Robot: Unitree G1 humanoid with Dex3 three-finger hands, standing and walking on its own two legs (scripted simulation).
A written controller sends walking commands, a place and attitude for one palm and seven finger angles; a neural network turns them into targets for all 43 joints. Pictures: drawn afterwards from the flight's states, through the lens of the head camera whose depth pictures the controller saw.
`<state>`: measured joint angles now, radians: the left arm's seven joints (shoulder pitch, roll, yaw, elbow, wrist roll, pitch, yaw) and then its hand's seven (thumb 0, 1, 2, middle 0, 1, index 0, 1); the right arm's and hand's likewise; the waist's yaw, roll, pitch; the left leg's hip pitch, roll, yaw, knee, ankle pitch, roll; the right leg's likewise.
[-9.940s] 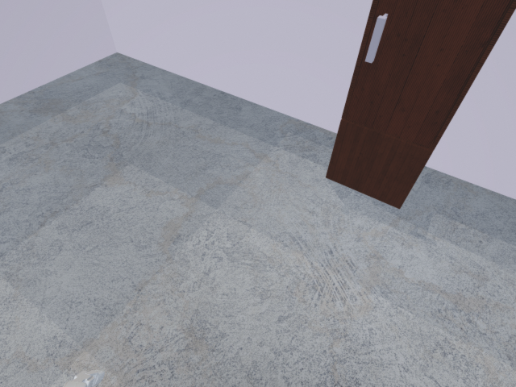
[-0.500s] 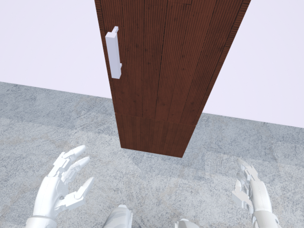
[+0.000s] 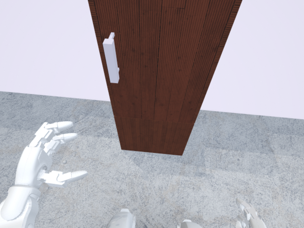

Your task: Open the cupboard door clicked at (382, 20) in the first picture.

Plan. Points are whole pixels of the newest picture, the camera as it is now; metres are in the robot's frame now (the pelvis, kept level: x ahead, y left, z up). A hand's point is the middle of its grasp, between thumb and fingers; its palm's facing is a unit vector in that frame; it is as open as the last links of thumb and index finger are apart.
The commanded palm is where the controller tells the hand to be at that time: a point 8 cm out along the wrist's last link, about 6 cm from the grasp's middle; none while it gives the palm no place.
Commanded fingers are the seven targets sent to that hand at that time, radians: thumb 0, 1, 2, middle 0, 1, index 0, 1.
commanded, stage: raise the hand with hooked fingers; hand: left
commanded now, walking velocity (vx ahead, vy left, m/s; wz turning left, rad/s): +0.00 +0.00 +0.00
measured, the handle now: (113, 58) +0.61 +0.17 +0.09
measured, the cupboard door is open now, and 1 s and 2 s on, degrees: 0 0 0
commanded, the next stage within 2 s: move the hooked fingers beside the handle in 1.10 s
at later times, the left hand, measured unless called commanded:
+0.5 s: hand (48, 133) +0.30 +0.26 +0.11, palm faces -0.01 -1.00 -0.07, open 13.9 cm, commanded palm +0.28 +0.31 +0.11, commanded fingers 0.00 -0.50 0.30 -0.30 -1.20 -0.30 -1.20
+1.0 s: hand (53, 125) +0.32 +0.25 +0.11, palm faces -0.01 -1.00 -0.05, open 14.0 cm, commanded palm +0.29 +0.30 +0.11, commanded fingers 0.00 -0.50 0.30 -0.30 -1.20 -0.30 -1.20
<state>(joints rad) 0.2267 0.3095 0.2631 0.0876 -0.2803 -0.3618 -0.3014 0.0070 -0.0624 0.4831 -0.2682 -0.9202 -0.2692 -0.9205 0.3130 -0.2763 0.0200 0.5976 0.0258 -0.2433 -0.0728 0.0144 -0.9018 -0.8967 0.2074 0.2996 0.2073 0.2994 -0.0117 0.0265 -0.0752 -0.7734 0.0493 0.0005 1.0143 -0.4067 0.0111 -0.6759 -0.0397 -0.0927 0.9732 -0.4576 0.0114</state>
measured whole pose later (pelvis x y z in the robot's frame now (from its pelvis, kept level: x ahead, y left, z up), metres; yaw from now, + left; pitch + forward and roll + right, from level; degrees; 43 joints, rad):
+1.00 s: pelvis +0.02 -0.02 +0.03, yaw -1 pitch +7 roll -1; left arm -0.06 0.42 0.45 0.42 -0.35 -0.24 -0.53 -0.01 -0.50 0.30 -0.30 -1.20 -0.30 -1.20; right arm 0.30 -0.29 0.04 0.57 0.03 -0.21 -0.09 0.01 -0.90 -0.90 0.21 0.30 0.21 0.30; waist -0.01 0.02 -0.05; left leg -0.58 0.06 0.02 0.82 -0.36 -0.01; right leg -0.50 -0.01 -0.08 0.79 -0.41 -0.01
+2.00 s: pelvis +0.02 -0.01 +0.02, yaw -2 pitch +12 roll -2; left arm -0.50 0.51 0.46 0.85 -0.24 -0.30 -0.50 -0.01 -0.50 0.30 -0.30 -1.20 -0.30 -1.20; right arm 0.34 -0.28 0.04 0.60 0.02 -0.10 -0.07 0.01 -0.90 -0.90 0.21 0.30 0.21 0.30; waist -0.07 0.01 -0.07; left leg -0.70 0.07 0.03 0.87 -0.37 0.00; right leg -0.63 -0.01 -0.06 0.84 -0.41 0.00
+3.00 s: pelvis +0.03 +0.01 +0.00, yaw -5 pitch +22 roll -4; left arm -0.97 0.72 0.52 1.22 -0.06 -0.31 -0.42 -0.01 -0.49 0.30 -0.30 -1.20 -0.30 -1.20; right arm 0.44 -0.28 0.06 0.60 -0.02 0.06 -0.02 0.00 -0.90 -0.90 0.21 0.30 0.21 0.30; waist -0.20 0.02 -0.08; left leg -0.95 0.10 0.03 0.99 -0.42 0.02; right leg -0.86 0.01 -0.05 0.90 -0.42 0.02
